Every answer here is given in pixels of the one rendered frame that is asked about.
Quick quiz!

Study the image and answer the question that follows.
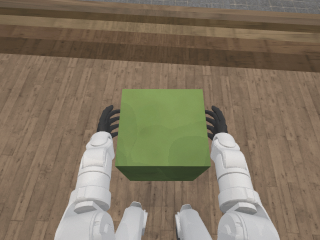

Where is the left robot hand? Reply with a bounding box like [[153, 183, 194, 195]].
[[96, 105, 121, 138]]

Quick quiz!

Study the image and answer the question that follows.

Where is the robot left upper arm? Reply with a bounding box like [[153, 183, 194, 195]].
[[55, 209, 116, 240]]

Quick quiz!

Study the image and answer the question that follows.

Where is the carton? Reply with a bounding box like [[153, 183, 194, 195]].
[[115, 89, 211, 181]]

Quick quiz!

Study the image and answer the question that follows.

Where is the right robot thigh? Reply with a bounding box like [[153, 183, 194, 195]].
[[175, 209, 212, 240]]

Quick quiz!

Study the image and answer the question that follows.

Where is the right robot hand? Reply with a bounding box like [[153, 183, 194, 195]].
[[205, 105, 228, 141]]

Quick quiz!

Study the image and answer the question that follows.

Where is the right robot forearm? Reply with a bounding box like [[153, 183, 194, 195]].
[[210, 132, 280, 240]]

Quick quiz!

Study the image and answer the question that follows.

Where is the left robot forearm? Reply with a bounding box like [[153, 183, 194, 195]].
[[54, 131, 115, 240]]

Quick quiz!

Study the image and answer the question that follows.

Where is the robot thigh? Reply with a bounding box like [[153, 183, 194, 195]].
[[175, 209, 212, 240], [115, 206, 148, 240]]

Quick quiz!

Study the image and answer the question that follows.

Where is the left robot thigh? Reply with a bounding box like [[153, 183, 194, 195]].
[[115, 206, 148, 240]]

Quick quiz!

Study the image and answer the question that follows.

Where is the robot right upper arm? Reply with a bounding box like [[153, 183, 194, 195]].
[[217, 211, 280, 240]]

